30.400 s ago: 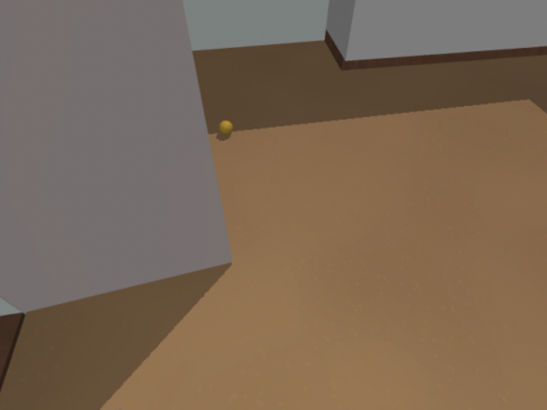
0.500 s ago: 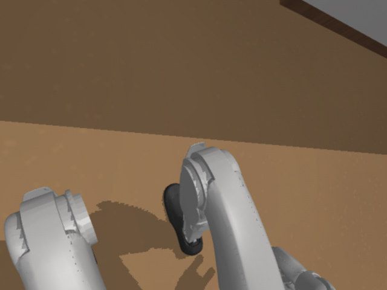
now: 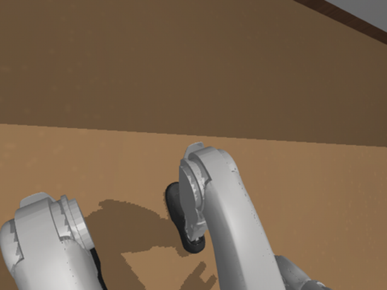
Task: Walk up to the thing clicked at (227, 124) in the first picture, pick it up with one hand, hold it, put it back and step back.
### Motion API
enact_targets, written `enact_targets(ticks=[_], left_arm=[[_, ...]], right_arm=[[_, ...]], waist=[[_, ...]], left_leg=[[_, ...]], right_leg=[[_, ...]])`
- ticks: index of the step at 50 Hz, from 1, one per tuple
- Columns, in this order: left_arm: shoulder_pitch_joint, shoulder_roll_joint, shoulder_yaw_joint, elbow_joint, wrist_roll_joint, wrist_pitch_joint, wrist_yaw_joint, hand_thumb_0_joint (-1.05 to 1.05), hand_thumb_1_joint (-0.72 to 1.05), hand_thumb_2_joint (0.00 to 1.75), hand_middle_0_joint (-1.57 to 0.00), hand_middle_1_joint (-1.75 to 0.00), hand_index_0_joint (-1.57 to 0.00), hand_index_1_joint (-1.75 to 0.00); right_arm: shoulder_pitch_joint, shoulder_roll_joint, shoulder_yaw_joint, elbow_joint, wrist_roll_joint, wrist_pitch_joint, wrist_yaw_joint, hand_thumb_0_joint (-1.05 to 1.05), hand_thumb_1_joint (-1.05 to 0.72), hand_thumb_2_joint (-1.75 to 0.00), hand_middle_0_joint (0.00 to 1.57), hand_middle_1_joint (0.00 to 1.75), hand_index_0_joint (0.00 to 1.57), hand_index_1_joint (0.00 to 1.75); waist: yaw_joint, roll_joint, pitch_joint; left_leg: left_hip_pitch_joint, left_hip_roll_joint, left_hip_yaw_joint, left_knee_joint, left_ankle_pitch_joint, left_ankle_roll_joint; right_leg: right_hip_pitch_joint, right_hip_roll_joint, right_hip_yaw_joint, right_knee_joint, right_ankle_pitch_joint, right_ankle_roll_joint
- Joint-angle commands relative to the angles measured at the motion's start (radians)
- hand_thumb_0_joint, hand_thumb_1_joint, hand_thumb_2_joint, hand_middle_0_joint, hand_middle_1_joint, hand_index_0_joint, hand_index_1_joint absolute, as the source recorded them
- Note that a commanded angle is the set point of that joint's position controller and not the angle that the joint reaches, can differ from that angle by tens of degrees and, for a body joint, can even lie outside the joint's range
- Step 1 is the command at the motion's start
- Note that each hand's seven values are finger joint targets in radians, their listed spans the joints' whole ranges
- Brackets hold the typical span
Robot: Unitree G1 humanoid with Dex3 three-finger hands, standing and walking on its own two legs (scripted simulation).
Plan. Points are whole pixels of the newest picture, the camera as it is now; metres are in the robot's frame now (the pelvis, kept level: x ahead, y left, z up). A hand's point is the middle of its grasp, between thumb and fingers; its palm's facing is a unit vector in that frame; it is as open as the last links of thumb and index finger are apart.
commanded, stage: settle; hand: left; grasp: from above
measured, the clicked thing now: out of the picture +0.45 +0.33 -0.27
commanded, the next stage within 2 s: lift in 0.96 s
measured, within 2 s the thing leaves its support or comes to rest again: leaves its support in 0.36 s
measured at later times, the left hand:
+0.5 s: hand out of the picture +0.45 +0.32 -0.22, palm faces -0.35 -0.13 -0.93, open 10.2 cm
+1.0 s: hand out of the picture +0.43 +0.32 -0.13, palm faces -0.45 -0.12 -0.88, open 10.1 cm
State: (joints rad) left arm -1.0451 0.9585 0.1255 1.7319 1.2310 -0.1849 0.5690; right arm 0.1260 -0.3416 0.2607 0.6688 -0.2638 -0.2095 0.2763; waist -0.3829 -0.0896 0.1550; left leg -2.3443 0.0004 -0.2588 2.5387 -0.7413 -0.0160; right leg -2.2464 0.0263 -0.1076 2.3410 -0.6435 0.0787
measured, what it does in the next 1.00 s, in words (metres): stands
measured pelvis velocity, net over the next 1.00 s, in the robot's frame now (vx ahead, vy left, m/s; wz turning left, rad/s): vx -0.01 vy -0.01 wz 0.10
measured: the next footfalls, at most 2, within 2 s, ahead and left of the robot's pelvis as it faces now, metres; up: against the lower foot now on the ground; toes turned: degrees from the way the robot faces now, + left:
none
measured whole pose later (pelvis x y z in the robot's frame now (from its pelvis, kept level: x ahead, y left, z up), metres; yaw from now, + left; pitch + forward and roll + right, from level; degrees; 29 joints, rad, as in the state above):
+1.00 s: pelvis -0.01 -0.01 +0.02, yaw +6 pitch +33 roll -9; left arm -0.98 0.75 0.06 1.38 1.23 -0.22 0.29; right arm 0.15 -0.32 0.08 0.69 -0.14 -0.05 0.18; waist -0.24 0.00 -0.02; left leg -2.30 -0.01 -0.18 2.40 -0.68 -0.04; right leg -2.24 -0.01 -0.05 2.29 -0.63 0.06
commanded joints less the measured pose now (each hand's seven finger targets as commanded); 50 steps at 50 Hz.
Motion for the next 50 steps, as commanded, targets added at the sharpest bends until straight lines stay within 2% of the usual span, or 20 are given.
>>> enact_targets(ticks=[1,7,9,10,13,16,18,19,21,22,23,25,26,29,31,33,34,40,48,50], left_arm=[[-0.189,0.166,-0.029,-0.09,-0.001,-0.051,-0.005,0.0,0.35,0.86,-0.6,-1.1,-0.68,-1.02],[-0.236,0.168,-0.043,-0.101,0.045,-0.116,0.036,0.0,0.46,0.93,-0.73,-1.14,-0.81,-1.06],[-0.246,0.188,-0.019,-0.12,0.058,-0.116,0.062,0.0,0.51,0.94,-0.77,-1.15,-0.85,-1.06],[-0.237,0.166,-0.038,-0.09,0.062,-0.112,0.069,0.0,0.53,0.97,-0.8,-1.14,-0.87,-1.07],[-0.266,0.19,-0.022,-0.154,0.095,-0.094,0.101,0.0,0.59,0.97,-0.84,-1.14,-0.91,-1.06],[-0.287,0.217,0.024,-0.222,0.097,-0.067,0.126,0.0,0.62,1.0,-0.87,-1.13,-0.94,-1.06],[-0.263,0.162,0.002,-0.201,0.092,-0.037,0.124,0.0,0.62,1.01,-0.88,-1.11,-0.94,-1.05],[-0.26,0.217,0.059,-0.236,0.086,-0.026,0.132,0.0,0.62,1.01,-0.88,-1.1,-0.94,-1.04],[-0.264,0.141,0.024,-0.307,0.056,-0.002,0.109,0.0,0.61,0.99,-0.87,-1.09,-0.93,-1.03],[-0.244,0.141,0.027,-0.27,0.047,0.015,0.102,0.0,0.61,1.01,-0.87,-1.1,-0.93,-1.04],[-0.228,0.09,-0.002,-0.266,0.039,0.03,0.081,0.0,0.6,0.96,-0.86,-1.07,-0.92,-1.01],[-0.229,0.137,0.035,-0.353,0.019,0.053,0.052,0.0,0.57,0.94,-0.84,-1.07,-0.9,-1.0],[-0.187,0.102,0.026,-0.345,0.005,0.07,0.029,0.0,0.56,0.93,-0.83,-1.05,-0.9,-0.98],[-0.195,-0.006,-0.031,-0.342,-0.029,0.093,-0.049,0.0,0.55,0.88,-0.85,-0.99,-0.9,-0.93],[-0.16,0.036,-0.002,-0.328,-0.04,0.099,-0.094,0.0,0.52,0.89,-0.84,-0.99,-0.88,-0.94],[-0.22,-0.05,-0.071,-0.417,-0.059,0.082,-0.155,0.0,0.5,0.86,-0.83,-0.97,-0.88,-0.92],[-0.242,-0.016,-0.06,-0.441,-0.057,0.073,-0.174,0.0,0.51,0.88,-0.83,-0.97,-0.88,-0.93],[-0.235,-0.008,-0.065,-0.479,-0.047,0.01,-0.255,0.0,0.59,0.89,-0.9,-0.98,-0.95,-0.93],[-0.297,0.076,-0.017,-0.515,-0.004,-0.041,-0.23,0.0,0.67,0.95,-0.97,-1.0,-1.01,-0.96],[-0.284,0.056,-0.032,-0.478,0.006,-0.038,-0.221,0.0,0.67,0.98,-0.98,-0.99,-1.01,-0.95]], right_arm=[[0.192,-0.322,-0.097,0.009,0.008,0.018,-0.015,0.0,-0.9,-0.9,0.2,0.3,0.2,0.3],[0.196,-0.314,-0.086,0.021,-0.005,0.024,-0.026,0.0,-0.91,-0.9,0.2,0.3,0.2,0.3],[0.185,-0.308,-0.086,0.026,-0.003,0.024,-0.028,0.0,-0.91,-0.9,0.2,0.3,0.2,0.3],[0.182,-0.306,-0.088,0.028,-0.01,0.022,-0.027,0.0,-0.91,-0.9,0.2,0.3,0.2,0.3],[0.174,-0.316,-0.108,0.027,-0.012,0.013,-0.024,0.0,-0.91,-0.9,0.2,0.3,0.2,0.3],[0.176,-0.319,-0.131,0.034,-0.006,0.007,-0.014,0.0,-0.91,-0.9,0.2,0.3,0.2,0.3],[0.156,-0.308,-0.142,0.021,0.0,-0.002,-0.004,0.0,-0.91,-0.9,0.2,0.3,0.2,0.3],[0.178,-0.318,-0.158,0.042,0.002,0.004,-0.003,0.0,-0.91,-0.9,0.2,0.3,0.2,0.3],[0.167,-0.295,-0.172,0.02,0.018,0.004,0.005,0.0,-0.91,-0.9,0.2,0.3,0.2,0.3],[0.164,-0.295,-0.18,0.034,0.024,0.006,0.007,0.0,-0.91,-0.9,0.2,0.3,0.2,0.3],[0.169,-0.286,-0.19,0.038,0.028,0.006,0.013,0.0,-0.91,-0.9,0.2,0.3,0.2,0.3],[0.182,-0.293,-0.212,0.031,0.049,0.017,0.014,0.0,-0.91,-0.9,0.2,0.3,0.2,0.3],[0.188,-0.289,-0.223,0.028,0.057,0.026,0.012,0.0,-0.9,-0.9,0.2,0.3,0.2,0.3],[0.198,-0.272,-0.241,0.041,0.08,0.05,0.016,0.0,-0.91,-0.9,0.2,0.3,0.2,0.3],[0.219,-0.281,-0.254,0.043,0.096,0.07,0.005,0.0,-0.91,-0.9,0.2,0.3,0.2,0.3],[0.223,-0.253,-0.251,0.035,0.104,0.085,0.001,0.0,-0.91,-0.9,0.2,0.3,0.2,0.3],[0.227,-0.255,-0.254,0.041,0.108,0.094,-0.006,0.0,-0.91,-0.9,0.2,0.3,0.2,0.3],[0.252,-0.248,-0.267,0.019,0.123,0.132,-0.053,0.0,-0.91,-0.9,0.2,0.3,0.2,0.3],[0.241,-0.224,-0.26,0.009,0.125,0.168,-0.109,0.0,-0.91,-0.9,0.2,0.3,0.2,0.3],[0.24,-0.209,-0.259,0.011,0.12,0.173,-0.117,0.0,-0.91,-0.9,0.2,0.3,0.2,0.3]], waist=[[-0.044,0.425,-0.632],[-0.056,0.431,-0.639],[-0.03,0.493,-0.691],[-0.044,0.488,-0.667],[-0.035,0.541,-0.68],[-0.012,0.605,-0.727],[-0.016,0.576,-0.706],[0.001,0.591,-0.742],[0.027,0.631,-0.806],[0.028,0.611,-0.799],[0.025,0.596,-0.777],[0.068,0.619,-0.871],[0.082,0.611,-0.902],[0.07,0.532,-0.85],[0.078,0.459,-0.828],[0.07,0.43,-0.823],[0.078,0.434,-0.83],[0.076,0.338,-0.838],[0.113,0.389,-0.882],[0.104,0.389,-0.865]], left_leg=[[0.44,0.014,0.126,-0.265,0.236,0.025],[0.487,0.017,0.112,-0.268,0.22,0.018],[0.532,0.019,0.103,-0.278,0.244,0.007],[0.518,0.02,0.112,-0.276,0.226,0.01],[0.557,0.019,0.121,-0.284,0.232,0.002],[0.587,0.019,0.127,-0.301,0.258,-0.004],[0.561,0.018,0.139,-0.291,0.255,0.0],[0.567,0.018,0.136,-0.304,0.274,-0.001],[0.596,0.013,0.15,-0.308,0.308,-0.003],[0.579,0.014,0.148,-0.31,0.291,0.0],[0.567,0.011,0.154,-0.308,0.286,0.003],[0.587,0.005,0.154,-0.331,0.307,0.004],[0.604,0.004,0.158,-0.339,0.32,0.005],[0.551,0.0,0.157,-0.349,0.301,0.013],[0.482,-0.006,0.166,-0.349,0.252,0.03],[0.475,-0.013,0.177,-0.358,0.25,0.033],[0.473,-0.014,0.177,-0.366,0.248,0.033],[0.48,-0.026,0.195,-0.36,0.23,0.034],[0.497,-0.032,0.223,-0.38,0.211,0.031],[0.497,-0.027,0.228,-0.384,0.195,0.031]], right_leg=[[0.4,0.04,-0.141,-0.181,0.234,-0.095],[0.367,0.041,-0.156,-0.171,0.223,-0.09],[0.349,0.037,-0.163,-0.15,0.241,-0.096],[0.353,0.041,-0.158,-0.155,0.233,-0.095],[0.319,0.038,-0.158,-0.144,0.238,-0.098],[0.313,0.032,-0.151,-0.141,0.252,-0.103],[0.298,0.034,-0.143,-0.144,0.257,-0.101],[0.31,0.033,-0.143,-0.147,0.27,-0.102],[0.31,0.03,-0.129,-0.145,0.286,-0.108],[0.296,0.028,-0.129,-0.143,0.275,-0.108],[0.281,0.031,-0.125,-0.149,0.271,-0.108],[0.297,0.023,-0.117,-0.151,0.278,-0.113],[0.301,0.025,-0.11,-0.154,0.278,-0.115],[0.259,0.02,-0.101,-0.168,0.262,-0.113],[0.287,0.018,-0.083,-0.196,0.228,-0.109],[0.318,0.015,-0.071,-0.212,0.226,-0.11],[0.324,0.013,-0.069,-0.219,0.221,-0.112],[0.379,0.005,-0.055,-0.265,0.185,-0.114],[0.381,0.003,-0.034,-0.289,0.14,-0.122],[0.387,0.006,-0.026,-0.295,0.121,-0.122]])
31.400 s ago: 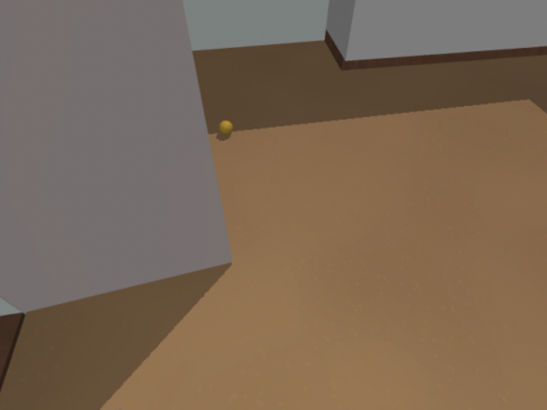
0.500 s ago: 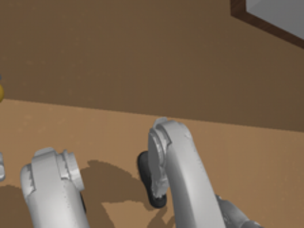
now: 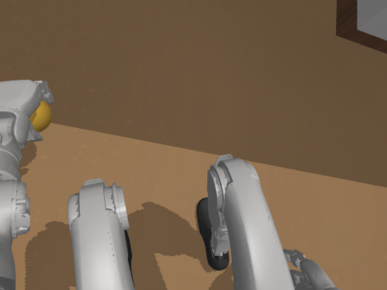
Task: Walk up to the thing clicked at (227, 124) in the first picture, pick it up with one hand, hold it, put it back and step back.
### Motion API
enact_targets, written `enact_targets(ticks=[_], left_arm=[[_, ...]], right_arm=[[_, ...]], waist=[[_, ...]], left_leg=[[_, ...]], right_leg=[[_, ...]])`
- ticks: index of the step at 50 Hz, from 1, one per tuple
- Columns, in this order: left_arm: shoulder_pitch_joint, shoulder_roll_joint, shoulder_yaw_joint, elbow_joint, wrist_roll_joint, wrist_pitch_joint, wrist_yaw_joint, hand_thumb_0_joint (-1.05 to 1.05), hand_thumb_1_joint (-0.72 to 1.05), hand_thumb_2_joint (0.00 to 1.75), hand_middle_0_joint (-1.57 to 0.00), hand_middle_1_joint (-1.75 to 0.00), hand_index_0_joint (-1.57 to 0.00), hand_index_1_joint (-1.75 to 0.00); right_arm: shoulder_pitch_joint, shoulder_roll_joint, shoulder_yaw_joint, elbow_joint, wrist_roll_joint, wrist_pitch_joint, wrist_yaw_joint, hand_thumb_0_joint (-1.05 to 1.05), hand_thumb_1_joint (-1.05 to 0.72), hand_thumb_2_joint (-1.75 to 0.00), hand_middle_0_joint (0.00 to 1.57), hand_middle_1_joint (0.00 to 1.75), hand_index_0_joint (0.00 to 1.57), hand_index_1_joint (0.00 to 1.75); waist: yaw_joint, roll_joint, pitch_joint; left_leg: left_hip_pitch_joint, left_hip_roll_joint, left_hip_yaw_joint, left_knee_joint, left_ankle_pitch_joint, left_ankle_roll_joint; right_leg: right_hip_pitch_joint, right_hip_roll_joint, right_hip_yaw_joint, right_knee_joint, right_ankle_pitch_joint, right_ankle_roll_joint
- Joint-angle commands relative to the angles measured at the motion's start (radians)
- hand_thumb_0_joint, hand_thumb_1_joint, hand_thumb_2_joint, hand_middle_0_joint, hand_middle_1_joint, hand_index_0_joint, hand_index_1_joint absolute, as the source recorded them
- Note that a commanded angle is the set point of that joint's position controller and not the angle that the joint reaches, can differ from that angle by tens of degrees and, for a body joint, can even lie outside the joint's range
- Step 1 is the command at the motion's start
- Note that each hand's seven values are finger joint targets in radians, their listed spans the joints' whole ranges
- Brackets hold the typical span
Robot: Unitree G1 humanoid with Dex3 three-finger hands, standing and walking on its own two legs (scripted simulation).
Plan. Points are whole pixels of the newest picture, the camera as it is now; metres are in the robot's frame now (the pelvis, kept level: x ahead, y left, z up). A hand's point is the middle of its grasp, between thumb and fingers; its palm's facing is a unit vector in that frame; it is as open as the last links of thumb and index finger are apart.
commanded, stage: lift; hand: left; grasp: from above
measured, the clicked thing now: (29, 114) +0.48 +0.29 -0.17
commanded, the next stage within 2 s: hold in 1.78 s
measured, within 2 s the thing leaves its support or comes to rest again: neither
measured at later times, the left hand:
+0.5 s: hand out of the picture +0.45 +0.31 -0.07, palm faces -0.48 -0.08 -0.88, open 10.1 cm
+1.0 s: hand out of the picture +0.37 +0.28 +0.13, palm faces -0.43 -0.11 -0.89, open 10.1 cm
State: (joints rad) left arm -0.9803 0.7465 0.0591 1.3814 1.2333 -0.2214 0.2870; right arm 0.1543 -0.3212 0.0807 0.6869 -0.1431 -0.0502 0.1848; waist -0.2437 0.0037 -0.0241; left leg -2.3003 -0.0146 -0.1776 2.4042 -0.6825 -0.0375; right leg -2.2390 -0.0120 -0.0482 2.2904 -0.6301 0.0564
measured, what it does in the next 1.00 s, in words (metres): rises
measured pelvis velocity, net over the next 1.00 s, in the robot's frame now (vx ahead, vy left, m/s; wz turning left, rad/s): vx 0.00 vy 0.00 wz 0.09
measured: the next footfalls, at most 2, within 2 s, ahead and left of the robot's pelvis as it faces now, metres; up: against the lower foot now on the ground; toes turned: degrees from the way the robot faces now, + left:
none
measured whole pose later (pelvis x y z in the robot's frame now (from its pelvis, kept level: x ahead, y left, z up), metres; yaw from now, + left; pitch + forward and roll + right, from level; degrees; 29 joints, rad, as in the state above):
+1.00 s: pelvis +0.00 +0.00 +0.20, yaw +5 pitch +27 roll -4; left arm -0.45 0.54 -0.09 0.66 0.97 -0.02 0.02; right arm 0.13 -0.25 -0.02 0.64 0.02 0.06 0.00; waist -0.08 0.05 -0.18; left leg -1.61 0.03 -0.07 1.74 -0.61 -0.01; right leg -1.59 -0.03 -0.01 1.68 -0.57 0.05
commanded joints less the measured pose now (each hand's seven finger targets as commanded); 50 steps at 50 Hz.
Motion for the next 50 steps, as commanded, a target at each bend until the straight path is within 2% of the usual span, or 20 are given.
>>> enact_targets(ticks=[1,3,4,5,8,11,13,17,18,20,22,24,26,28,29,32,34,37,46,50], left_arm=[[-0.364,0.276,0.036,-0.136,0.009,0.002,0.064,0.0,0.68,0.96,-0.98,-0.97,-1.01,-0.94],[-0.395,0.283,0.04,-0.158,0.001,0.007,0.069,0.0,0.61,0.93,-0.96,-0.99,-0.99,-0.96],[-0.349,0.27,0.035,-0.114,-0.002,0.019,0.068,0.0,0.58,0.93,-0.88,-0.93,-0.91,-0.89],[-0.355,0.258,0.028,-0.117,-0.009,0.026,0.063,0.0,0.53,0.9,-0.9,-0.95,-0.93,-0.92],[-0.336,0.255,0.028,-0.138,-0.036,0.053,0.043,0.0,0.53,0.87,-0.85,-0.96,-0.9,-0.91],[-0.336,0.257,0.03,-0.226,-0.055,0.077,0.009,0.0,0.55,0.89,-0.87,-0.96,-0.91,-0.91],[-0.315,0.222,0.016,-0.256,-0.074,0.088,-0.02,0.0,0.54,0.91,-0.87,-0.97,-0.91,-0.92],[-0.255,0.235,0.031,-0.333,-0.089,0.094,-0.076,0.0,0.53,0.89,-0.84,-1.0,-0.9,-0.94],[-0.239,0.204,0.019,-0.343,-0.098,0.093,-0.091,0.0,0.52,0.92,-0.84,-1.01,-0.89,-0.95],[-0.22,0.187,0.008,-0.398,-0.113,0.089,-0.12,0.0,0.51,0.97,-0.85,-1.02,-0.89,-0.98],[-0.188,0.201,0.029,-0.476,-0.132,0.086,-0.139,0.0,0.53,0.98,-0.85,-1.04,-0.9,-0.99],[-0.139,0.146,0.0,-0.499,-0.155,0.084,-0.162,0.0,0.54,1.01,-0.87,-1.06,-0.91,-1.02],[-0.121,0.183,0.019,-0.577,-0.156,0.082,-0.176,0.0,0.55,1.0,-0.87,-1.05,-0.91,-1.01],[-0.087,0.176,0.019,-0.638,-0.176,0.082,-0.188,0.0,0.56,1.0,-0.87,-1.06,-0.92,-1.01],[-0.042,0.138,0.0,-0.629,-0.186,0.087,-0.195,0.0,0.57,1.03,-0.88,-1.07,-0.93,-1.02],[0.0,0.147,0.013,-0.7,-0.204,0.101,-0.198,0.0,0.55,1.01,-0.86,-1.06,-0.91,-1.01],[-0.006,0.124,-0.008,-0.771,-0.209,0.109,-0.201,0.0,0.53,1.01,-0.85,-1.04,-0.89,-1.0],[0.059,0.104,-0.011,-0.826,-0.232,0.127,-0.205,0.0,0.53,1.01,-0.85,-1.04,-0.89,-1.0],[0.236,0.034,-0.053,-0.895,-0.261,0.197,-0.224,0.0,0.52,1.01,-0.85,-1.01,-0.89,-0.98],[0.283,-0.001,-0.077,-0.928,-0.274,0.21,-0.229,0.0,0.54,1.02,-0.86,-1.04,-0.9,-1.0]], right_arm=[[0.213,-0.236,-0.081,-0.006,0.002,0.015,-0.031,0.0,-0.91,-0.9,0.2,0.3,0.2,0.3],[0.214,-0.222,-0.079,-0.006,0.004,0.021,-0.039,0.0,-0.92,-0.91,0.2,0.3,0.2,0.3],[0.211,-0.227,-0.085,-0.008,0.007,0.021,-0.042,0.0,-0.89,-0.89,0.2,0.3,0.2,0.3],[0.213,-0.228,-0.086,-0.008,0.009,0.02,-0.044,0.0,-0.92,-0.91,0.2,0.3,0.2,0.3],[0.215,-0.233,-0.1,-0.007,0.022,0.025,-0.054,0.0,-0.91,-0.91,0.2,0.3,0.2,0.3],[0.227,-0.227,-0.115,-0.013,0.04,0.035,-0.058,0.0,-0.91,-0.91,0.2,0.3,0.2,0.3],[0.227,-0.221,-0.125,-0.017,0.053,0.044,-0.064,0.0,-0.91,-0.91,0.2,0.3,0.2,0.3],[0.238,-0.221,-0.141,-0.026,0.07,0.064,-0.076,0.0,-0.91,-0.91,0.2,0.3,0.2,0.3],[0.248,-0.221,-0.143,-0.03,0.072,0.067,-0.077,0.0,-0.91,-0.91,0.2,0.3,0.2,0.3],[0.245,-0.209,-0.148,-0.041,0.078,0.074,-0.081,0.0,-0.91,-0.91,0.2,0.3,0.2,0.3],[0.247,-0.212,-0.158,-0.056,0.087,0.079,-0.086,0.0,-0.91,-0.91,0.2,0.3,0.2,0.3],[0.242,-0.205,-0.161,-0.071,0.092,0.081,-0.09,0.0,-0.91,-0.91,0.2,0.3,0.2,0.3],[0.233,-0.202,-0.168,-0.081,0.103,0.088,-0.098,0.0,-0.91,-0.91,0.2,0.3,0.2,0.3],[0.218,-0.193,-0.172,-0.102,0.111,0.091,-0.104,0.0,-0.91,-0.91,0.2,0.3,0.2,0.3],[0.211,-0.187,-0.172,-0.105,0.113,0.093,-0.106,0.0,-0.91,-0.91,0.2,0.3,0.2,0.3],[0.187,-0.183,-0.175,-0.113,0.126,0.097,-0.122,0.0,-0.91,-0.91,0.2,0.3,0.2,0.3],[0.174,-0.172,-0.18,-0.118,0.131,0.098,-0.132,0.0,-0.91,-0.9,0.2,0.3,0.2,0.3],[0.154,-0.157,-0.179,-0.124,0.139,0.097,-0.148,0.0,-0.91,-0.9,0.2,0.3,0.2,0.3],[0.085,-0.114,-0.173,-0.126,0.158,0.093,-0.191,0.0,-0.9,-0.9,0.2,0.3,0.2,0.3],[0.068,-0.092,-0.162,-0.119,0.168,0.081,-0.21,0.0,-0.9,-0.9,0.2,0.3,0.2,0.3]], waist=[[-0.038,0.288,-0.679],[-0.028,0.304,-0.716],[-0.02,0.297,-0.696],[-0.023,0.298,-0.691],[0.004,0.315,-0.735],[0.025,0.352,-0.82],[0.022,0.339,-0.795],[0.048,0.312,-0.809],[0.037,0.299,-0.782],[0.042,0.259,-0.791],[0.066,0.279,-0.819],[0.063,0.245,-0.805],[0.085,0.244,-0.825],[0.098,0.264,-0.835],[0.1,0.242,-0.827],[0.106,0.229,-0.791],[0.109,0.23,-0.828],[0.116,0.214,-0.799],[0.147,0.158,-0.706],[0.142,0.114,-0.641]], left_leg=[[0.448,-0.014,0.145,-0.254,0.132,0.054],[0.45,-0.014,0.148,-0.275,0.127,0.058],[0.467,-0.012,0.146,-0.283,0.124,0.055],[0.465,-0.012,0.147,-0.294,0.114,0.056],[0.503,-0.014,0.144,-0.329,0.106,0.054],[0.566,-0.013,0.146,-0.362,0.153,0.052],[0.575,-0.013,0.141,-0.379,0.145,0.055],[0.619,-0.014,0.137,-0.407,0.185,0.055],[0.613,-0.015,0.135,-0.411,0.188,0.056],[0.613,-0.012,0.135,-0.43,0.162,0.062],[0.649,-0.015,0.131,-0.463,0.164,0.06],[0.655,-0.012,0.127,-0.483,0.156,0.061],[0.693,-0.011,0.116,-0.525,0.146,0.06],[0.723,-0.006,0.108,-0.574,0.117,0.062],[0.741,-0.001,0.103,-0.591,0.115,0.063],[0.79,-0.001,0.087,-0.649,0.104,0.062],[0.853,0.006,0.09,-0.684,0.115,0.061],[0.885,0.004,0.106,-0.735,0.125,0.062],[1.09,0.016,0.127,-0.945,0.129,0.055],[1.158,0.014,0.143,-1.028,0.125,0.057]], right_leg=[[0.364,0.042,-0.093,-0.251,0.105,-0.1],[0.385,0.041,-0.082,-0.254,0.107,-0.095],[0.368,0.041,-0.085,-0.258,0.097,-0.101],[0.364,0.04,-0.087,-0.262,0.091,-0.101],[0.351,0.035,-0.094,-0.264,0.097,-0.104],[0.386,0.028,-0.09,-0.26,0.152,-0.102],[0.374,0.026,-0.086,-0.274,0.149,-0.103],[0.411,0.019,-0.076,-0.305,0.175,-0.102],[0.413,0.019,-0.077,-0.32,0.171,-0.104],[0.437,0.02,-0.069,-0.349,0.15,-0.1],[0.464,0.013,-0.062,-0.37,0.149,-0.099],[0.483,0.016,-0.063,-0.396,0.14,-0.1],[0.501,0.015,-0.057,-0.418,0.133,-0.098],[0.533,0.016,-0.054,-0.437,0.127,-0.092],[0.551,0.02,-0.055,-0.448,0.134,-0.089],[0.576,0.017,-0.051,-0.492,0.127,-0.087],[0.62,0.019,-0.047,-0.521,0.144,-0.084],[0.696,0.016,-0.034,-0.591,0.147,-0.08],[0.922,0.021,-0.01,-0.817,0.138,-0.075],[1.038,0.026,0.009,-0.934,0.127,-0.072]])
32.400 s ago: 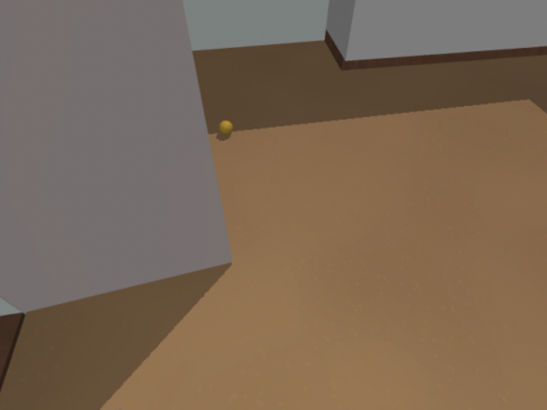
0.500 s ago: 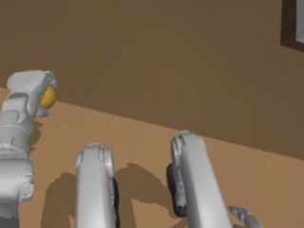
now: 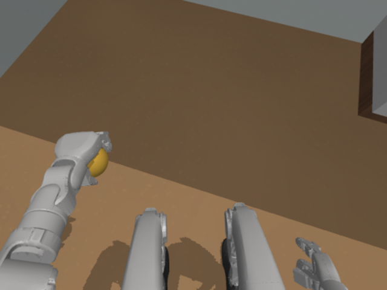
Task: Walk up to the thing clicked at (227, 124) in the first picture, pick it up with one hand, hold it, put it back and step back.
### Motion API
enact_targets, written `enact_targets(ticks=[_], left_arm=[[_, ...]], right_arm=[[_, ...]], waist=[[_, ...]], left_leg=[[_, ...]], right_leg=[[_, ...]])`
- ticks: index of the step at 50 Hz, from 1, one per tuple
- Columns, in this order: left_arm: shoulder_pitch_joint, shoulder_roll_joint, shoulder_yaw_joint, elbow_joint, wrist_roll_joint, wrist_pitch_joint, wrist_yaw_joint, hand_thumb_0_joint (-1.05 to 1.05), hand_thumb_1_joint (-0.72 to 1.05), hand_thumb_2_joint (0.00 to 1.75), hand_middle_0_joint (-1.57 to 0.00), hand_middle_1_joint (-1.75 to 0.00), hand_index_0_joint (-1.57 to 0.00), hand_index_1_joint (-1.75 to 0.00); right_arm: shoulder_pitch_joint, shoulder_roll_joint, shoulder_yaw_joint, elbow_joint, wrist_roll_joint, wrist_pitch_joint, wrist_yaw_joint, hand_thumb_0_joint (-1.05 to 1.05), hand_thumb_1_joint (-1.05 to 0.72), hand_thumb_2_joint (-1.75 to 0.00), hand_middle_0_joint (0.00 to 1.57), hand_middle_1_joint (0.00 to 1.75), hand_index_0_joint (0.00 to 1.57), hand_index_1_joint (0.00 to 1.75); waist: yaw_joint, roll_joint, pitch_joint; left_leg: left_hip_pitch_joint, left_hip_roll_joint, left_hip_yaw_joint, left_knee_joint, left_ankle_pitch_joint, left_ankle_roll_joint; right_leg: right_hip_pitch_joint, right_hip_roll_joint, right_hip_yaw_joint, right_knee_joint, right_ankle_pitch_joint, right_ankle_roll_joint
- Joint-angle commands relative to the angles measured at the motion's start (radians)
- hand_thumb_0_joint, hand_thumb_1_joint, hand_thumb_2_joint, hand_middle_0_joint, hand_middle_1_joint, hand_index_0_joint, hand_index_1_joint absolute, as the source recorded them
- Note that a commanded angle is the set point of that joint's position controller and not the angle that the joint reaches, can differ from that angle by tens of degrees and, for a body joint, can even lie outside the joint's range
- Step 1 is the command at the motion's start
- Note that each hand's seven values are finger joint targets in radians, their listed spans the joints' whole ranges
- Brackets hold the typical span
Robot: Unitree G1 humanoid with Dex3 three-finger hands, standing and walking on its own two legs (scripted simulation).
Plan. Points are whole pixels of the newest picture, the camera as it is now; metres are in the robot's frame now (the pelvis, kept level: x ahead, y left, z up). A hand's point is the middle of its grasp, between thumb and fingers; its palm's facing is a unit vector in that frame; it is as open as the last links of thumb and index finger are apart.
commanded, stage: lift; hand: left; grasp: from above
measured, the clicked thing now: (89, 160) +0.40 +0.25 -0.09
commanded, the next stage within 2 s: hold in 0.78 s
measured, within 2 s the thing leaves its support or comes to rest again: neither
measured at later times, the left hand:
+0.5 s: hand (71, 142) +0.37 +0.22 +0.07, palm faces -0.45 -0.08 -0.89, open 10.1 cm
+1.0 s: hand (57, 111) +0.39 +0.21 +0.14, palm faces -0.45 -0.07 -0.89, open 10.1 cm
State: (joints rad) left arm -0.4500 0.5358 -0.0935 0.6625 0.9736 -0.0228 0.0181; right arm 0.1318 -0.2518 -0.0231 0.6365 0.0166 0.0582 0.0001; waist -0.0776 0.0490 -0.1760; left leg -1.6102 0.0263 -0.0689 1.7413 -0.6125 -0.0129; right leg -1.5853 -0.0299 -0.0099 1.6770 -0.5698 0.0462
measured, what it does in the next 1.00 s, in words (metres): rises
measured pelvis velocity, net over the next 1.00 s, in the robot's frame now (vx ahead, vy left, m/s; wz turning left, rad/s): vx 0.08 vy -0.01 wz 0.00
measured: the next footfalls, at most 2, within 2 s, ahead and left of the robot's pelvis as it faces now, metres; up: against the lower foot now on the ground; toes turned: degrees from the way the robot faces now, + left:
none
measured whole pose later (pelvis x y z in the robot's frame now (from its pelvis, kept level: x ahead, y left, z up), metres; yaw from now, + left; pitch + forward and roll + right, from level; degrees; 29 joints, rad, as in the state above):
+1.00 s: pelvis +0.08 -0.01 +0.21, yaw +0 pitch +9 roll +0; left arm -0.32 0.38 -0.21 0.78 0.99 0.03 0.08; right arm 0.24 -0.24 -0.05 0.74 0.05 0.01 -0.05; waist -0.03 0.03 -0.08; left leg -0.54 0.05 0.02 0.77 -0.38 -0.02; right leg -0.56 -0.02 0.02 0.75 -0.34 0.03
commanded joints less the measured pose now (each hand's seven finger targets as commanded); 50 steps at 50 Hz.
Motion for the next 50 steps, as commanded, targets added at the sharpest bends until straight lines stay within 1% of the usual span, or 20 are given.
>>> enact_targets(ticks=[1,3,5,10,11,12,13,17,21,22,28,30,34,37,38,39,41,44,46,50], left_arm=[[-0.244,0.204,0.075,-0.229,-0.018,0.012,0.043,0.0,0.55,1.03,-0.86,-1.05,-0.9,-1.01],[-0.228,0.203,0.078,-0.21,-0.018,0.017,0.052,0.0,0.55,1.03,-0.86,-1.06,-0.9,-1.02],[-0.205,0.171,0.061,-0.182,-0.017,0.02,0.061,0.0,0.54,1.02,-0.85,-1.06,-0.89,-1.02],[-0.177,0.153,0.053,-0.136,-0.003,0.019,0.084,0.0,0.53,0.96,-0.82,-1.06,-0.87,-1.0],[-0.182,0.133,0.033,-0.133,0.006,0.02,0.085,0.0,0.51,0.95,-0.8,-1.06,-0.86,-1.01],[-0.186,0.151,0.051,-0.136,0.005,0.019,0.092,0.0,0.49,0.95,-0.79,-1.07,-0.85,-1.01],[-0.157,0.127,0.038,-0.112,0.006,0.023,0.095,0.0,0.48,0.94,-0.78,-1.07,-0.84,-1.01],[-0.184,0.111,0.028,-0.102,0.004,0.03,0.114,0.0,0.45,0.92,-0.75,-1.06,-0.81,-1.0],[-0.197,0.075,-0.008,-0.08,0.012,0.042,0.132,0.0,0.46,0.93,-0.76,-1.06,-0.82,-1.0],[-0.203,0.089,0.006,-0.083,0.006,0.043,0.138,0.0,0.45,0.93,-0.75,-1.07,-0.81,-1.01],[-0.166,0.07,-0.01,-0.022,0.005,0.055,0.149,0.0,0.5,0.95,-0.81,-1.04,-0.86,-0.99],[-0.169,0.072,-0.006,-0.028,0.005,0.058,0.15,0.0,0.5,0.95,-0.8,-1.06,-0.86,-1.0],[-0.145,0.045,-0.021,-0.008,0.0,0.064,0.14,0.0,0.54,0.97,-0.8,-1.11,-0.88,-1.04],[-0.178,0.056,-0.016,-0.054,0.001,0.057,0.131,0.0,0.53,0.97,-0.79,-1.13,-0.86,-1.05],[-0.164,0.049,-0.021,-0.048,0.001,0.057,0.129,0.0,0.54,0.98,-0.8,-1.13,-0.87,-1.05],[-0.162,0.034,-0.033,-0.028,0.005,0.058,0.127,0.0,0.55,0.99,-0.81,-1.14,-0.88,-1.06],[-0.186,0.059,-0.018,-0.053,0.009,0.055,0.13,0.0,0.56,1.0,-0.81,-1.15,-0.89,-1.07],[-0.159,0.026,-0.035,-0.024,0.006,0.055,0.124,0.0,0.57,1.06,-0.83,-1.16,-0.9,-1.09],[-0.187,0.049,-0.027,-0.075,0.011,0.05,0.117,0.0,0.53,1.0,-0.79,-1.1,-0.86,-1.03],[-0.182,0.041,-0.043,-0.059,0.03,0.05,0.094,0.0,0.51,0.99,-0.77,-1.09,-0.84,-1.02]], right_arm=[[0.089,-0.159,-0.059,-0.069,0.01,-0.031,-0.031,0.0,-0.9,-0.9,0.2,0.3,0.2,0.3],[0.083,-0.152,-0.054,-0.061,0.013,-0.04,-0.04,0.0,-0.91,-0.9,0.2,0.3,0.2,0.3],[0.078,-0.144,-0.05,-0.054,0.016,-0.05,-0.048,0.0,-0.91,-0.9,0.2,0.3,0.2,0.3],[0.067,-0.139,-0.05,-0.049,0.019,-0.072,-0.06,0.0,-0.91,-0.9,0.2,0.3,0.2,0.3],[0.073,-0.134,-0.047,-0.045,0.019,-0.075,-0.061,0.0,-0.91,-0.9,0.2,0.3,0.2,0.3],[0.077,-0.136,-0.051,-0.041,0.02,-0.079,-0.063,0.0,-0.91,-0.9,0.2,0.3,0.2,0.3],[0.077,-0.131,-0.048,-0.039,0.022,-0.082,-0.064,0.0,-0.91,-0.9,0.2,0.3,0.2,0.3],[0.097,-0.132,-0.054,-0.021,0.024,-0.09,-0.07,0.0,-0.91,-0.91,0.2,0.3,0.2,0.3],[0.125,-0.13,-0.058,-0.006,0.025,-0.095,-0.073,0.0,-0.91,-0.9,0.2,0.3,0.2,0.3],[0.124,-0.131,-0.06,-0.006,0.024,-0.097,-0.072,0.0,-0.91,-0.9,0.2,0.3,0.2,0.3],[0.12,-0.128,-0.063,0.002,0.027,-0.097,-0.069,0.0,-0.91,-0.9,0.2,0.3,0.2,0.3],[0.124,-0.125,-0.063,0.003,0.027,-0.096,-0.066,0.0,-0.9,-0.9,0.2,0.3,0.2,0.3],[0.127,-0.128,-0.067,0.001,0.026,-0.091,-0.061,0.0,-0.91,-0.9,0.2,0.3,0.2,0.3],[0.133,-0.126,-0.07,0.008,0.027,-0.089,-0.059,0.0,-0.91,-0.9,0.2,0.3,0.2,0.3],[0.125,-0.128,-0.07,0.002,0.029,-0.087,-0.059,0.0,-0.9,-0.9,0.2,0.3,0.2,0.3],[0.124,-0.128,-0.068,0.003,0.029,-0.086,-0.059,0.0,-0.9,-0.9,0.2,0.3,0.2,0.3],[0.123,-0.127,-0.069,0.005,0.029,-0.084,-0.059,0.0,-0.9,-0.9,0.2,0.3,0.2,0.3],[0.116,-0.131,-0.071,-0.001,0.03,-0.08,-0.055,0.0,-0.91,-0.9,0.2,0.3,0.2,0.3],[0.114,-0.133,-0.075,0.0,0.031,-0.077,-0.055,0.0,-0.9,-0.9,0.2,0.3,0.2,0.3],[0.103,-0.131,-0.071,-0.002,0.033,-0.068,-0.054,0.0,-0.9,-0.9,0.2,0.3,0.2,0.3]], waist=[[-0.027,0.06,-0.485],[-0.024,0.04,-0.435],[-0.025,0.029,-0.366],[0.002,0.027,-0.321],[-0.005,0.037,-0.319],[0.001,0.038,-0.326],[0.002,0.028,-0.314],[0.005,0.026,-0.303],[0.0,0.012,-0.285],[0.009,0.014,-0.29],[0.019,-0.014,-0.227],[0.03,-0.004,-0.23],[0.026,-0.013,-0.22],[0.031,0.003,-0.244],[0.035,-0.006,-0.235],[0.024,-0.016,-0.208],[0.03,-0.024,-0.221],[0.026,-0.041,-0.188],[0.041,0.001,-0.216],[0.039,-0.015,-0.193]], left_leg=[[0.483,-0.026,0.036,-0.382,0.06,0.034],[0.508,-0.025,0.032,-0.432,0.048,0.034],[0.535,-0.022,0.028,-0.486,0.037,0.032],[0.645,-0.022,0.021,-0.611,0.023,0.028],[0.67,-0.023,0.028,-0.622,0.05,0.024],[0.687,-0.026,0.03,-0.637,0.061,0.024],[0.708,-0.025,0.027,-0.657,0.083,0.021],[0.807,-0.023,0.036,-0.726,0.154,0.016],[0.89,-0.026,0.05,-0.781,0.251,0.014],[0.913,-0.025,0.047,-0.803,0.254,0.014],[0.997,-0.033,0.067,-0.884,0.326,0.015],[1.028,-0.033,0.063,-0.912,0.351,0.012],[1.086,-0.033,0.069,-0.953,0.42,0.013],[1.141,-0.03,0.071,-0.979,0.483,0.009],[1.158,-0.031,0.073,-0.994,0.484,0.01],[1.162,-0.031,0.074,-1.001,0.486,0.011],[1.174,-0.033,0.077,-1.016,0.497,0.013],[1.201,-0.034,0.082,-1.044,0.497,0.013],[1.237,-0.033,0.086,-1.058,0.534,0.008],[1.255,-0.035,0.09,-1.078,0.572,0.01]], right_leg=[[0.409,0.043,-0.026,-0.348,0.069,-0.061],[0.456,0.044,-0.019,-0.398,0.056,-0.06],[0.49,0.043,-0.015,-0.446,0.046,-0.059],[0.597,0.048,0.002,-0.558,0.03,-0.06],[0.615,0.049,0.006,-0.578,0.048,-0.063],[0.648,0.05,0.012,-0.601,0.05,-0.062],[0.67,0.052,0.01,-0.617,0.069,-0.061],[0.749,0.055,0.011,-0.69,0.137,-0.06],[0.835,0.058,0.008,-0.752,0.226,-0.058],[0.86,0.057,0.008,-0.771,0.229,-0.056],[0.955,0.053,0.017,-0.864,0.294,-0.052],[0.996,0.053,0.018,-0.886,0.314,-0.052],[1.053,0.051,0.017,-0.926,0.383,-0.048],[1.091,0.055,0.018,-0.945,0.438,-0.049],[1.099,0.054,0.015,-0.958,0.437,-0.048],[1.1,0.054,0.015,-0.972,0.441,-0.048],[1.131,0.054,0.02,-0.988,0.458,-0.045],[1.147,0.053,0.015,-1.013,0.452,-0.045],[1.165,0.055,0.013,-1.02,0.477,-0.049],[1.19,0.057,0.014,-1.039,0.519,-0.047]])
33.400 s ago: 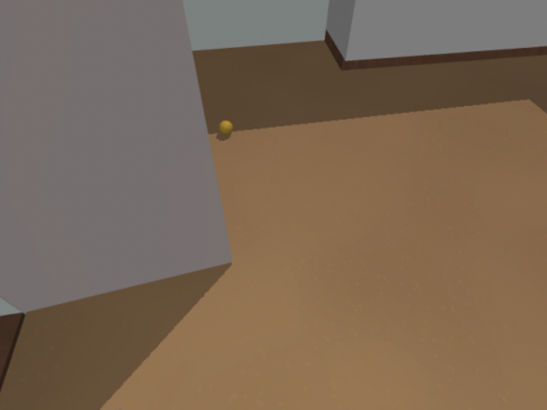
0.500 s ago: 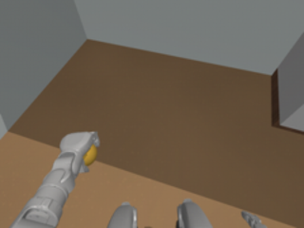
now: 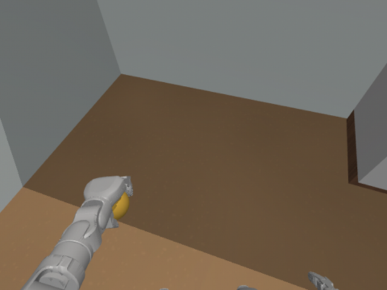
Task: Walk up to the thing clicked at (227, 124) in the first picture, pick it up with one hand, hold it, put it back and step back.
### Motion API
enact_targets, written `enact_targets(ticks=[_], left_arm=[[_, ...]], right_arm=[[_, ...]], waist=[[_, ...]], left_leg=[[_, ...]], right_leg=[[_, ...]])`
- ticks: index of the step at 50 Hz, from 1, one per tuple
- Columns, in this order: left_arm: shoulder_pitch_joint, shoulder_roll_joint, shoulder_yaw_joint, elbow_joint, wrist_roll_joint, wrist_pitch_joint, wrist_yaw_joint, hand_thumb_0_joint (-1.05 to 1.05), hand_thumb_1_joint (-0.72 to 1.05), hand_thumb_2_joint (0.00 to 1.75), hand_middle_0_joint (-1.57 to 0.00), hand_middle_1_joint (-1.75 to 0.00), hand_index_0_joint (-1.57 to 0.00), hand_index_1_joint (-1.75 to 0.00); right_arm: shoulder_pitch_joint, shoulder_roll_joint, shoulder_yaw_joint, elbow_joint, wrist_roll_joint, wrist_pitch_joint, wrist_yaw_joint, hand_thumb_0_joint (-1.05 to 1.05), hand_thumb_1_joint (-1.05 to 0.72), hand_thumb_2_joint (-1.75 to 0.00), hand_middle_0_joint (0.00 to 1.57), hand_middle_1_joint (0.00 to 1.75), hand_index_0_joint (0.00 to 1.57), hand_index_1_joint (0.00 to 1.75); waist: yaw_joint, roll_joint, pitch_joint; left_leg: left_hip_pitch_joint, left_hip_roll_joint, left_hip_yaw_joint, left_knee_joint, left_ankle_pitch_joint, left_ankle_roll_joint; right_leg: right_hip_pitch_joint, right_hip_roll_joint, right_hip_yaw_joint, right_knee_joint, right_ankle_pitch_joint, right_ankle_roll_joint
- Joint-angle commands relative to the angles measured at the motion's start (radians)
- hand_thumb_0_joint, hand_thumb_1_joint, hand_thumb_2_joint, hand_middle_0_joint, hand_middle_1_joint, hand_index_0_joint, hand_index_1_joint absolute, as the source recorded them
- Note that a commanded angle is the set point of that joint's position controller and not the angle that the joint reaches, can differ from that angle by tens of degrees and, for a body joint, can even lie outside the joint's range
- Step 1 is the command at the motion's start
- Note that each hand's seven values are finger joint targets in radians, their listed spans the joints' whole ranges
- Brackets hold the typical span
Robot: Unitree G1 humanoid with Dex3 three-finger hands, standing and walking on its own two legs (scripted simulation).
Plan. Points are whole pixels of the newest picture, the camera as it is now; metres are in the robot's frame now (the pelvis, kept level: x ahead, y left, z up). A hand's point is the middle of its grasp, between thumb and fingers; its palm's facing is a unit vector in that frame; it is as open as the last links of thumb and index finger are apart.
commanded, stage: hold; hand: left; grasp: from above
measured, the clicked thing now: (112, 203) +0.33 +0.23 -0.08
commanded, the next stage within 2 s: crouch in 1.78 s
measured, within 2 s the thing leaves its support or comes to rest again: neither
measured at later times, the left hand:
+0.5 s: hand (108, 205) +0.30 +0.21 -0.03, palm faces -0.45 -0.06 -0.89, open 10.1 cm
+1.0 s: hand (106, 208) +0.29 +0.21 -0.01, palm faces -0.44 -0.06 -0.90, open 10.1 cm
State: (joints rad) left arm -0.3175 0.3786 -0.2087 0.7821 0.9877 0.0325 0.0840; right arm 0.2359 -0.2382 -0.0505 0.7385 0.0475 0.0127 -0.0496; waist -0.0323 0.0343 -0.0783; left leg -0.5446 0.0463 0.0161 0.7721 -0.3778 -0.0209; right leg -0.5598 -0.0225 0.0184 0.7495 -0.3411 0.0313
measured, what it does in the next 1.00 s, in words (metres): stands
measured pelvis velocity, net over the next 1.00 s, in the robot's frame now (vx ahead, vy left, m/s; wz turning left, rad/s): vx -0.01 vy -0.01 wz -0.01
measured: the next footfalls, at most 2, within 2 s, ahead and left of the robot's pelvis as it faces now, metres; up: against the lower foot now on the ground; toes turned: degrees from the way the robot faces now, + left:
none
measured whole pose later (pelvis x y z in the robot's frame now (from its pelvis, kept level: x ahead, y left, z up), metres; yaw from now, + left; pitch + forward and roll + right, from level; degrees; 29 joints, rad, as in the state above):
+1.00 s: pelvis -0.01 -0.01 +0.02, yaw -1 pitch +2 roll +1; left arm -0.23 0.40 -0.22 0.56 0.97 0.03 -0.06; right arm 0.17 -0.25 -0.03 0.69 0.07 0.04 -0.06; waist 0.01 0.05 -0.02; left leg -0.33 0.04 0.04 0.56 -0.27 -0.03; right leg -0.37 -0.02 0.03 0.58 -0.25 0.02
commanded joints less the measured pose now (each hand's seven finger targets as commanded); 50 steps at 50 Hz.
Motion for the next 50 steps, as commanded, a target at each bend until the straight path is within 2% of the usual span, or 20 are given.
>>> enact_targets(ticks=[1,3,4,6,9,11,14,18,19,23,28,29,36,37,38,44,45,47,48,50], left_arm=[[-0.32,0.208,0.081,-0.203,0.011,-0.008,0.024,0.0,0.51,0.98,-0.77,-1.1,-0.84,-1.02],[-0.293,0.193,0.078,-0.169,0.003,-0.005,0.018,0.0,0.51,0.99,-0.78,-1.1,-0.85,-1.03],[-0.303,0.189,0.073,-0.207,0.001,-0.007,0.013,0.0,0.52,0.99,-0.78,-1.1,-0.85,-1.03],[-0.304,0.217,0.089,-0.221,0.002,-0.007,0.006,0.0,0.5,0.96,-0.75,-1.09,-0.83,-1.01],[-0.26,0.18,0.062,-0.201,0.007,-0.003,-0.011,0.0,0.46,0.97,-0.74,-1.09,-0.81,-1.02],[-0.301,0.204,0.075,-0.261,0.0,-0.006,-0.017,0.0,0.44,0.94,-0.72,-1.08,-0.8,-1.01],[-0.304,0.204,0.075,-0.285,-0.003,-0.006,-0.027,0.0,0.46,0.95,-0.72,-1.1,-0.8,-1.01],[-0.284,0.207,0.077,-0.284,-0.004,-0.003,-0.042,0.0,0.5,0.95,-0.75,-1.1,-0.83,-1.02],[-0.272,0.202,0.076,-0.284,-0.002,-0.001,-0.048,0.0,0.5,0.95,-0.75,-1.1,-0.84,-1.01],[-0.273,0.211,0.081,-0.322,-0.004,0.0,-0.061,0.0,0.52,0.96,-0.77,-1.11,-0.85,-1.02],[-0.259,0.21,0.081,-0.336,-0.005,-0.001,-0.071,0.0,0.5,0.94,-0.76,-1.11,-0.84,-1.02],[-0.261,0.218,0.091,-0.351,-0.01,-0.003,-0.074,0.0,0.51,0.94,-0.77,-1.11,-0.85,-1.02],[-0.25,0.221,0.09,-0.373,-0.007,-0.007,-0.08,0.0,0.49,0.96,-0.77,-1.1,-0.84,-1.02],[-0.243,0.211,0.088,-0.375,-0.01,-0.007,-0.083,0.0,0.49,0.95,-0.76,-1.1,-0.83,-1.02],[-0.256,0.224,0.092,-0.399,-0.011,-0.009,-0.082,0.0,0.47,0.96,-0.76,-1.09,-0.83,-1.02],[-0.241,0.222,0.093,-0.403,-0.016,-0.008,-0.09,0.0,0.48,0.96,-0.77,-1.08,-0.84,-1.01],[-0.238,0.237,0.106,-0.409,-0.016,-0.009,-0.09,0.0,0.48,0.97,-0.76,-1.09,-0.83,-1.02],[-0.224,0.215,0.09,-0.403,-0.017,-0.005,-0.097,0.0,0.47,0.97,-0.77,-1.08,-0.83,-1.01],[-0.22,0.22,0.095,-0.415,-0.014,-0.005,-0.098,0.0,0.48,0.98,-0.78,-1.07,-0.84,-1.01],[-0.247,0.241,0.106,-0.444,-0.019,-0.006,-0.1,0.0,0.48,0.99,-0.79,-1.07,-0.85,-1.01]], right_arm=[[-0.006,-0.144,-0.045,-0.111,0.003,-0.021,-0.005,0.0,-0.9,-0.9,0.2,0.3,0.2,0.3],[-0.01,-0.143,-0.042,-0.113,0.002,-0.018,-0.004,0.0,-0.9,-0.9,0.2,0.3,0.2,0.3],[-0.015,-0.142,-0.042,-0.119,0.003,-0.017,-0.003,0.0,-0.9,-0.9,0.2,0.3,0.2,0.3],[-0.02,-0.148,-0.045,-0.123,0.004,-0.014,-0.002,0.0,-0.9,-0.9,0.2,0.3,0.2,0.3],[-0.036,-0.145,-0.044,-0.14,0.007,-0.007,0.0,0.0,-0.9,-0.9,0.2,0.3,0.2,0.3],[-0.038,-0.147,-0.045,-0.143,0.008,-0.005,0.0,0.0,-0.9,-0.9,0.2,0.3,0.2,0.3],[-0.044,-0.147,-0.043,-0.151,0.006,-0.004,0.001,0.0,-0.9,-0.9,0.2,0.3,0.2,0.3],[-0.062,-0.146,-0.036,-0.162,0.006,-0.001,-0.002,0.0,-0.9,-0.9,0.2,0.3,0.2,0.3],[-0.068,-0.142,-0.035,-0.165,0.007,-0.001,-0.002,0.0,-0.9,-0.9,0.2,0.3,0.2,0.3],[-0.087,-0.14,-0.032,-0.174,0.008,0.001,-0.004,0.0,-0.91,-0.9,0.2,0.3,0.2,0.3],[-0.106,-0.138,-0.025,-0.184,0.011,-0.001,-0.008,0.0,-0.91,-0.9,0.2,0.3,0.2,0.3],[-0.107,-0.137,-0.025,-0.186,0.011,-0.001,-0.008,0.0,-0.91,-0.9,0.2,0.3,0.2,0.3],[-0.131,-0.135,-0.02,-0.191,0.014,-0.004,-0.013,0.0,-0.91,-0.9,0.2,0.3,0.2,0.3],[-0.128,-0.133,-0.02,-0.19,0.014,-0.005,-0.012,0.0,-0.91,-0.9,0.2,0.3,0.2,0.3],[-0.128,-0.135,-0.019,-0.188,0.015,-0.005,-0.013,0.0,-0.91,-0.9,0.2,0.3,0.2,0.3],[-0.149,-0.132,-0.017,-0.195,0.018,-0.008,-0.015,0.0,-0.91,-0.9,0.2,0.3,0.2,0.3],[-0.153,-0.131,-0.016,-0.194,0.018,-0.008,-0.016,0.0,-0.91,-0.9,0.2,0.3,0.2,0.3],[-0.152,-0.13,-0.014,-0.195,0.017,-0.009,-0.017,0.0,-0.91,-0.9,0.2,0.3,0.2,0.3],[-0.155,-0.129,-0.014,-0.194,0.018,-0.01,-0.016,0.0,-0.91,-0.9,0.2,0.3,0.2,0.3],[-0.155,-0.132,-0.016,-0.195,0.02,-0.009,-0.018,0.0,-0.91,-0.9,0.2,0.3,0.2,0.3]], waist=[[0.003,0.005,-0.296],[-0.003,-0.021,-0.257],[-0.001,-0.015,-0.267],[0.011,0.002,-0.278],[0.011,-0.012,-0.242],[0.014,0.007,-0.252],[0.017,-0.009,-0.266],[0.016,-0.016,-0.232],[0.026,-0.025,-0.224],[0.03,-0.016,-0.239],[0.028,-0.036,-0.21],[0.036,-0.028,-0.207],[0.039,-0.02,-0.195],[0.032,-0.026,-0.204],[0.041,-0.02,-0.21],[0.038,-0.025,-0.191],[0.05,-0.019,-0.192],[0.037,-0.035,-0.185],[0.047,-0.028,-0.201],[0.044,-0.021,-0.211]], left_leg=[[0.201,-0.056,0.007,-0.117,0.335,0.017],[0.192,-0.056,0.008,-0.13,0.314,0.02],[0.203,-0.056,0.01,-0.137,0.315,0.02],[0.225,-0.053,0.01,-0.15,0.346,0.015],[0.235,-0.05,0.009,-0.166,0.354,0.015],[0.245,-0.048,0.01,-0.174,0.357,0.013],[0.258,-0.049,0.011,-0.179,0.366,0.016],[0.256,-0.053,0.017,-0.199,0.31,0.021],[0.253,-0.053,0.015,-0.205,0.309,0.021],[0.276,-0.054,0.02,-0.219,0.307,0.023],[0.268,-0.06,0.024,-0.237,0.255,0.028],[0.272,-0.061,0.026,-0.243,0.247,0.027],[0.292,-0.058,0.025,-0.265,0.23,0.027],[0.305,-0.058,0.026,-0.263,0.244,0.029],[0.308,-0.057,0.023,-0.268,0.25,0.026],[0.312,-0.06,0.029,-0.281,0.232,0.029],[0.316,-0.058,0.028,-0.286,0.236,0.026],[0.321,-0.059,0.028,-0.284,0.234,0.03],[0.33,-0.06,0.028,-0.288,0.251,0.029],[0.347,-0.06,0.033,-0.287,0.273,0.03]], right_leg=[[0.18,0.05,-0.013,-0.122,0.286,-0.032],[0.177,0.049,-0.012,-0.138,0.27,-0.031],[0.183,0.049,-0.01,-0.14,0.273,-0.032],[0.207,0.051,-0.017,-0.141,0.284,-0.035],[0.202,0.056,-0.023,-0.148,0.283,-0.037],[0.205,0.058,-0.022,-0.153,0.281,-0.038],[0.225,0.056,-0.018,-0.16,0.296,-0.035],[0.225,0.051,-0.012,-0.185,0.248,-0.034],[0.224,0.051,-0.013,-0.188,0.247,-0.034],[0.242,0.05,-0.012,-0.199,0.243,-0.033],[0.242,0.044,-0.004,-0.227,0.193,-0.03],[0.249,0.043,-0.005,-0.232,0.183,-0.031],[0.251,0.044,-0.008,-0.249,0.161,-0.032],[0.254,0.044,-0.007,-0.248,0.177,-0.03],[0.262,0.046,-0.01,-0.249,0.178,-0.032],[0.265,0.042,-0.006,-0.269,0.161,-0.029],[0.276,0.044,-0.009,-0.271,0.16,-0.031],[0.271,0.042,-0.006,-0.278,0.163,-0.027],[0.285,0.042,-0.008,-0.276,0.177,-0.029],[0.293,0.041,-0.007,-0.279,0.203,-0.027]])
